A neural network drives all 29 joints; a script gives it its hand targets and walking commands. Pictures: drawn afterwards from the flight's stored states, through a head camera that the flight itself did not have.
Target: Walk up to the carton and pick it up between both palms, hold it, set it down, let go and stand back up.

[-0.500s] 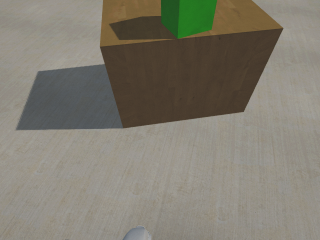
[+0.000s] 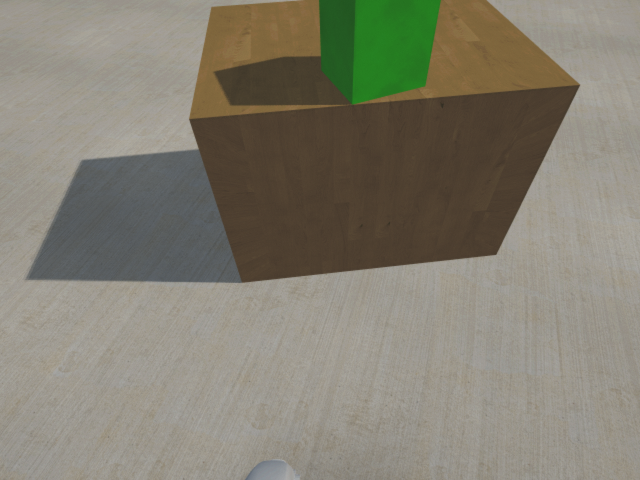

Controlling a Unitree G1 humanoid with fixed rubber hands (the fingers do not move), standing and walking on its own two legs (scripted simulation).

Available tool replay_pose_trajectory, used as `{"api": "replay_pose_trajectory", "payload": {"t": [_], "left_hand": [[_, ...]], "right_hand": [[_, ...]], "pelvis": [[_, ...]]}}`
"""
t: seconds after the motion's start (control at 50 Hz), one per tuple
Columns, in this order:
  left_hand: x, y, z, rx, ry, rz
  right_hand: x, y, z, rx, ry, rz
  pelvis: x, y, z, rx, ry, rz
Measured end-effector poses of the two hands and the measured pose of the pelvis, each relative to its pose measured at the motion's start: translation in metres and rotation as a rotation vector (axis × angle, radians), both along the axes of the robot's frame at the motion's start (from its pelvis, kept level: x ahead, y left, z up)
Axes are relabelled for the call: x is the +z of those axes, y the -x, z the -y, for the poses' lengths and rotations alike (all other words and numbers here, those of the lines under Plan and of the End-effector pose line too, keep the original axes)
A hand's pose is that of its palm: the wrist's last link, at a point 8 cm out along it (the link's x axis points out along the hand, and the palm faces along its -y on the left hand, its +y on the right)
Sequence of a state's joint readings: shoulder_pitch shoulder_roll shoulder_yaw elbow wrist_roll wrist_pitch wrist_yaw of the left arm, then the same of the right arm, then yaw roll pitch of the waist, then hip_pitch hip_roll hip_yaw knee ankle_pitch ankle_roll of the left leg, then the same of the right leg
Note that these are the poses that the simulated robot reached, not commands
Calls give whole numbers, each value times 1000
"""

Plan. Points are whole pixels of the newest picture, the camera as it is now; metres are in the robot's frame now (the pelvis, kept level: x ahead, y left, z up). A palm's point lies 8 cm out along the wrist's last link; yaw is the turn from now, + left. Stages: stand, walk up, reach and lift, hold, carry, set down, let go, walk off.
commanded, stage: walk up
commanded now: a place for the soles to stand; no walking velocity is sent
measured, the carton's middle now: (374, 28) +1.08 -0.09 +0.08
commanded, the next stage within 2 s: none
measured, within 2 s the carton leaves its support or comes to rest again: neither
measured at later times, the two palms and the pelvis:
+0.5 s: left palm (152, 454) +0.19 +0.26 -0.11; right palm out of the picture +0.15 -0.35 -0.09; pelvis +0.08 -0.03 -0.01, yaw +0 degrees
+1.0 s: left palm (175, 466) +0.18 +0.23 -0.13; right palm (629, 419) +0.23 -0.38 -0.09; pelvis +0.15 -0.06 -0.01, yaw +4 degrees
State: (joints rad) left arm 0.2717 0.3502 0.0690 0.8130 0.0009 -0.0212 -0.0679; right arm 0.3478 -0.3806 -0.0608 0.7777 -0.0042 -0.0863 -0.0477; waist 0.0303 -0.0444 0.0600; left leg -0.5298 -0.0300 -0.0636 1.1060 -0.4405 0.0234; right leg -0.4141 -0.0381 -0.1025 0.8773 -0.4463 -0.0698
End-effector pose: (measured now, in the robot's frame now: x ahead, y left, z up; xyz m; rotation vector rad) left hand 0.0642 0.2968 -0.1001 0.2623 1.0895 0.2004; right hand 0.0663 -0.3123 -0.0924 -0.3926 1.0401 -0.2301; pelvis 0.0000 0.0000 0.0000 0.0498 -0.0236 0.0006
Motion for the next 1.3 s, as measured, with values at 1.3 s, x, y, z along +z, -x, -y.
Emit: {"api": "replay_pose_trajectory", "payload": {"t": [1.3], "left_hand": [[-12, -167, 104, 73, -14, -9]], "right_hand": [[-12, -178, 112, 43, 52, -56]], "pelvis": [[-11, -167, 111, 54, 3, 11]]}}
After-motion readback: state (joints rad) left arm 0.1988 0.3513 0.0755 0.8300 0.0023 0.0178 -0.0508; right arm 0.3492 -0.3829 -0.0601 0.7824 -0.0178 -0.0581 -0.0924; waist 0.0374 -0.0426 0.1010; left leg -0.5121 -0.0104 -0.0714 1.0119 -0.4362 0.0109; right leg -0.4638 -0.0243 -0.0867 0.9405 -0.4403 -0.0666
